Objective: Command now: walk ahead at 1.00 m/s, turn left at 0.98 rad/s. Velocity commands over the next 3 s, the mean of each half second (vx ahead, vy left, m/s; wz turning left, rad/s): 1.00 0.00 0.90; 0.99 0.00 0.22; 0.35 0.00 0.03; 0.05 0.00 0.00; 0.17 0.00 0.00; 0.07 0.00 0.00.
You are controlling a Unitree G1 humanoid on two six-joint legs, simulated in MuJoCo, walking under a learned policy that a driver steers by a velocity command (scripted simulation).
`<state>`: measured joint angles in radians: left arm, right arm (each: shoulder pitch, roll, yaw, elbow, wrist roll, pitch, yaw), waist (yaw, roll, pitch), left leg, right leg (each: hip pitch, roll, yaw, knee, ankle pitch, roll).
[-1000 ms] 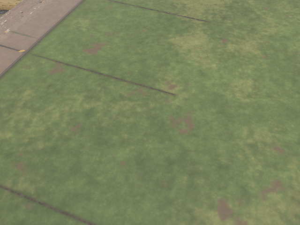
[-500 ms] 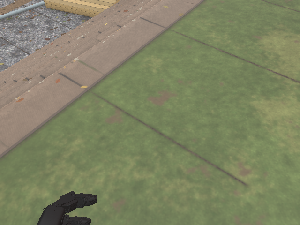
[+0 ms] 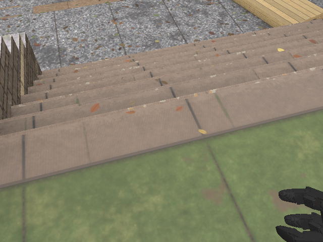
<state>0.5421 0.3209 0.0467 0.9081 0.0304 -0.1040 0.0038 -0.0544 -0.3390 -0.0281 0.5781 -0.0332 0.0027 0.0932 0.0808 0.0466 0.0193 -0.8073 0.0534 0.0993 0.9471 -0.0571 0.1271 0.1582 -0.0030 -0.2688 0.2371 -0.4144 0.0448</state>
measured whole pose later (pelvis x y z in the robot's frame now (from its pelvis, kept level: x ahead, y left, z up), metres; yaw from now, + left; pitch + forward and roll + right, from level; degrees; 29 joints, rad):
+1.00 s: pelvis +0.88 +0.22 -0.01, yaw +33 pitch +1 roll -1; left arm 0.49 0.28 0.02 0.91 0.00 -0.05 0.01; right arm 0.06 -0.28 0.00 0.67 -0.03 -0.06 0.02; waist 0.05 0.00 0.06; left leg -0.53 -0.06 0.06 0.68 -0.18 0.12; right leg -0.06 0.00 0.01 1.06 -0.44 -0.04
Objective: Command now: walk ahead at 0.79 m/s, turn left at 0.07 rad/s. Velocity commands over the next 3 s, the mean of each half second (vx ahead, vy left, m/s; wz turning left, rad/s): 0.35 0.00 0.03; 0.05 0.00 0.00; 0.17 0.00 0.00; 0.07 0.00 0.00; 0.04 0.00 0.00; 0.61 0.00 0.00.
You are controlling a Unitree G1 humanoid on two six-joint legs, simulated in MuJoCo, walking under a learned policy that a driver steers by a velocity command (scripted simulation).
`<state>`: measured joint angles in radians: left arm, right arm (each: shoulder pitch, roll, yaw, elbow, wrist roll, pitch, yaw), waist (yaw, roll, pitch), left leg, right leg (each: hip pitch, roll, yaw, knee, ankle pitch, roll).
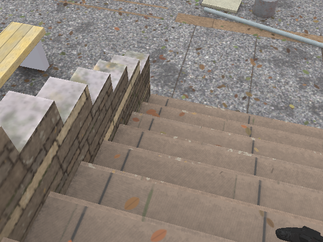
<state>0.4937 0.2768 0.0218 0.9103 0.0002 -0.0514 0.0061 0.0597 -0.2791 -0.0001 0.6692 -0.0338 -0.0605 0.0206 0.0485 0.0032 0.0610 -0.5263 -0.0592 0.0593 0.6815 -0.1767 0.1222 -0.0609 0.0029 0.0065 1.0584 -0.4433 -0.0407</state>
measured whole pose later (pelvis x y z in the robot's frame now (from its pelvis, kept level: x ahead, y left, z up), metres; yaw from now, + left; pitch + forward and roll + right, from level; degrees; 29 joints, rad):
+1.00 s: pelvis +0.38 +0.00 -0.15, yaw +0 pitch +0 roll -1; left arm 0.28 0.22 0.00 0.91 0.02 0.03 -0.02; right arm 0.32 -0.20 0.00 0.95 -0.01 0.04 -0.03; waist 0.02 -0.02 -0.02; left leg -0.31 0.06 0.00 0.57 -0.26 -0.04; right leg -0.28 0.05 -0.03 0.55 -0.26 -0.05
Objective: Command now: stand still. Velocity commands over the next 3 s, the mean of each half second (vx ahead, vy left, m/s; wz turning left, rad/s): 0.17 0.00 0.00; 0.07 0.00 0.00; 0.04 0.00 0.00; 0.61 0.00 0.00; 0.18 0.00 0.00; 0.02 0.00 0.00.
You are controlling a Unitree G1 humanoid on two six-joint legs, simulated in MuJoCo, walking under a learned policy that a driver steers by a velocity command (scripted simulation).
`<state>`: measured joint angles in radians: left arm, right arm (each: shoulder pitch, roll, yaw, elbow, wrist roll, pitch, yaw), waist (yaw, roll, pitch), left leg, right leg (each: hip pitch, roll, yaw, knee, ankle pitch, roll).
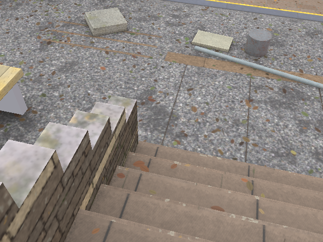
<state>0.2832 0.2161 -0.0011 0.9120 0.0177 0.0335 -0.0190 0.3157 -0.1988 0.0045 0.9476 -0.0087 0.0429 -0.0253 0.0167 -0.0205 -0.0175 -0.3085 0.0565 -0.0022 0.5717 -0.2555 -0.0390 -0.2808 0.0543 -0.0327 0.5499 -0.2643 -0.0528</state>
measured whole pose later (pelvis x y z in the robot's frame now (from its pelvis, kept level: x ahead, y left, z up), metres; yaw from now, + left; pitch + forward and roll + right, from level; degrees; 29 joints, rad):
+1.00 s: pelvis +0.10 +0.02 +0.01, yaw -1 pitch -2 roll +2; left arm 0.24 0.17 0.01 1.11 0.00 0.02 0.04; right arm 0.16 -0.18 0.00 1.13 0.01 0.03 -0.04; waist 0.01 -0.03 0.03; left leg -0.08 -0.04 0.06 0.33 -0.22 0.03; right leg 0.02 0.00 0.01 0.35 -0.33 -0.02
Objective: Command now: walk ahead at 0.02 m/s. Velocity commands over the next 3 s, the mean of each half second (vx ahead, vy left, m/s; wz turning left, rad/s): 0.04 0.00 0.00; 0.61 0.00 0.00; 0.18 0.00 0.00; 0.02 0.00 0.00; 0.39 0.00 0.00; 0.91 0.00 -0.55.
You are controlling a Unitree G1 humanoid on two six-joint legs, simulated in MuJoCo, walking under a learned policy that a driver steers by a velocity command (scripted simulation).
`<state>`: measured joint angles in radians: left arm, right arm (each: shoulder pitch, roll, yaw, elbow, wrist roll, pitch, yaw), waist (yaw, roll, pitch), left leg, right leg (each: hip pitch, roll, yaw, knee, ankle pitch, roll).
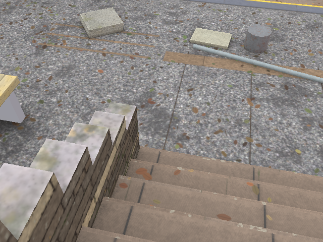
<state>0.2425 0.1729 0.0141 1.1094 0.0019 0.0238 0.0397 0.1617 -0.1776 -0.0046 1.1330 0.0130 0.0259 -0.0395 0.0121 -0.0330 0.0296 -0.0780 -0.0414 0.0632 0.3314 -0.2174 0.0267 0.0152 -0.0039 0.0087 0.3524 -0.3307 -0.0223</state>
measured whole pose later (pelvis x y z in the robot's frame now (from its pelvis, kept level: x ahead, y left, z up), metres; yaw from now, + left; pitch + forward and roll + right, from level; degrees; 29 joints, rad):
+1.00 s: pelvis +0.10 +0.09 -0.08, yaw +2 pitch +2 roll +1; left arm 0.14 0.24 0.05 0.90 0.09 -0.09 -0.02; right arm 0.49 -0.19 -0.01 1.05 -0.12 -0.13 0.00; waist -0.07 -0.03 -0.01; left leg -0.41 -0.02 0.11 1.06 -0.69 0.06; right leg -0.69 -0.01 0.09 0.98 0.24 -0.05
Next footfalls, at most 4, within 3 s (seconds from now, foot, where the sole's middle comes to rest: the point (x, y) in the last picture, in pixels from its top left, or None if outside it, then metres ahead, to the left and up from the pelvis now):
0.78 left None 0.07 0.17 -0.78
1.12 right None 0.28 0.04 -0.95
1.42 left None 0.34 0.27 -0.95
2.46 left None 0.41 0.31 -0.95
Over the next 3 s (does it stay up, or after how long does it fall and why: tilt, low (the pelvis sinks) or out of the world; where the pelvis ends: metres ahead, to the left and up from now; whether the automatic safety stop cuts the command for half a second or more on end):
stays up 0.59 0.21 -0.41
